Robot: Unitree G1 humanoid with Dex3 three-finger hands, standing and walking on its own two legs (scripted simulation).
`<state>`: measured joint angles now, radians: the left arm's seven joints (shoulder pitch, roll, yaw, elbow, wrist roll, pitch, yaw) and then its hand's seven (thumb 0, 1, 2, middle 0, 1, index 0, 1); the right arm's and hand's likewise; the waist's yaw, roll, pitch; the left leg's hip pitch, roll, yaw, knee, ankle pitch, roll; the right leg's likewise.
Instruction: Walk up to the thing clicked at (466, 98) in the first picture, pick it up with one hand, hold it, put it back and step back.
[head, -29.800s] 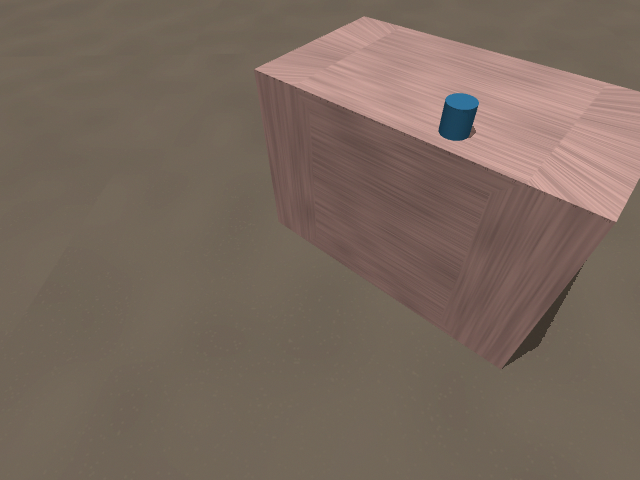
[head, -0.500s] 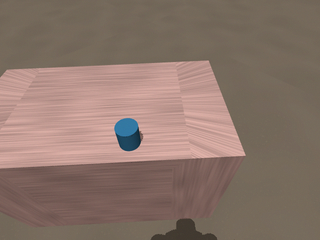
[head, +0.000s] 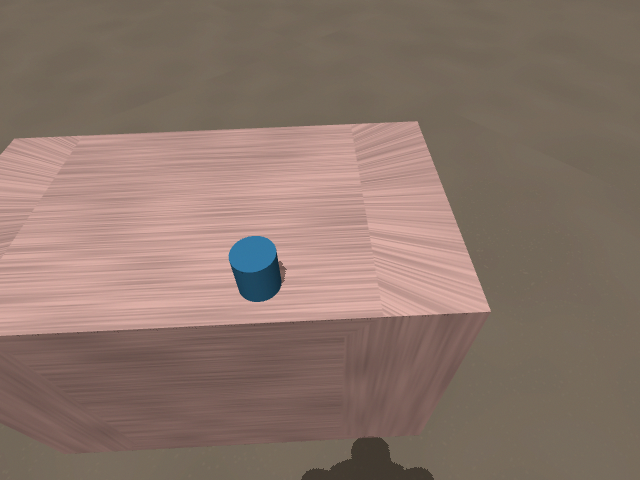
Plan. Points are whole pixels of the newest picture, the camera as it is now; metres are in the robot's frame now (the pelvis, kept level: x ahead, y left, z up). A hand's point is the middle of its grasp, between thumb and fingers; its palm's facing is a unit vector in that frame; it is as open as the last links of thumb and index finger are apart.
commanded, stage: stand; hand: left
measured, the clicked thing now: (256, 269) +0.45 +0.14 -0.04
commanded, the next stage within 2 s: step back in 0.24 s
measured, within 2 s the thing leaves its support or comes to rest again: neither
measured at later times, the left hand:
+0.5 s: hand out of the picture +0.06 +0.26 -0.17, palm faces -0.02 -0.91 -0.41, open 7.4 cm
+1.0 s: hand out of the picture -0.02 +0.29 -0.18, palm faces -0.04 -0.93 -0.35, open 7.4 cm
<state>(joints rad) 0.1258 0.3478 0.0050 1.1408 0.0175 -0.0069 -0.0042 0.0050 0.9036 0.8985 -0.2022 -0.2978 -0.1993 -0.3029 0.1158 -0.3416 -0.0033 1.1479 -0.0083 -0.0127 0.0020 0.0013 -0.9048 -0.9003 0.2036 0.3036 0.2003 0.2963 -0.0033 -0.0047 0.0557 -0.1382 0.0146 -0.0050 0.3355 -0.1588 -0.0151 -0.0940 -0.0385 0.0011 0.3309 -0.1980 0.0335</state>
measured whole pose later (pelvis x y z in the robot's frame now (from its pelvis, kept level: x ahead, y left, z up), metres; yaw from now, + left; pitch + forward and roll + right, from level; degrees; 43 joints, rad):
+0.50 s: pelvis -0.04 -0.01 -0.02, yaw +0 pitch -2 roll +0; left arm 0.08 0.38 0.05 0.99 0.01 0.02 0.01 0.00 0.90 0.90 -0.20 -0.30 -0.20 -0.30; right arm 0.03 -0.40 -0.05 1.02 0.01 0.05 0.01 0.00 -0.90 -0.90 0.20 0.30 0.20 0.30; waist 0.00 0.02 0.18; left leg -0.35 0.01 -0.05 0.67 -0.30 0.01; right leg -0.29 -0.02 -0.01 0.60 -0.28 0.00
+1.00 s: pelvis -0.13 +0.03 -0.01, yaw -1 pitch -1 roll -1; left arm 0.12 0.39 0.06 0.86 0.02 0.06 0.02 0.01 0.90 0.90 -0.20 -0.30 -0.20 -0.30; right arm 0.13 -0.35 -0.05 0.90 -0.02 0.03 -0.02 0.00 -0.90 -0.90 0.21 0.30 0.20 0.30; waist 0.00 -0.04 0.20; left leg -0.27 -0.01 0.02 0.56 -0.27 0.04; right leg -0.42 0.10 0.14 1.08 -0.48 0.02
